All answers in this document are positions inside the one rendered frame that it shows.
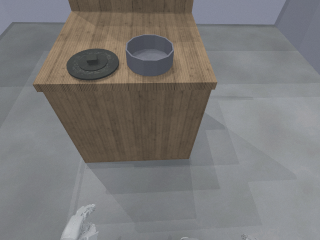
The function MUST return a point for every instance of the lid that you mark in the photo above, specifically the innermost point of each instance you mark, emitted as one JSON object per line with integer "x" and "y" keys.
{"x": 107, "y": 63}

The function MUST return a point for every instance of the knob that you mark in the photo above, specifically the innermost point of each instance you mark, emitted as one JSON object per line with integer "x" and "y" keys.
{"x": 92, "y": 58}

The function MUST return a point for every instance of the table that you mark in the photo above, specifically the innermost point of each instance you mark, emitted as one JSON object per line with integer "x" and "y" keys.
{"x": 126, "y": 116}

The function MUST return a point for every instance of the robot left hand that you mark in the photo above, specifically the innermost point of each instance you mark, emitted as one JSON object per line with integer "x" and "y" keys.
{"x": 75, "y": 227}

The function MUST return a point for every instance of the pot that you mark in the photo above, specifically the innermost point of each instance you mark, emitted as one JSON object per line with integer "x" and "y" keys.
{"x": 149, "y": 54}

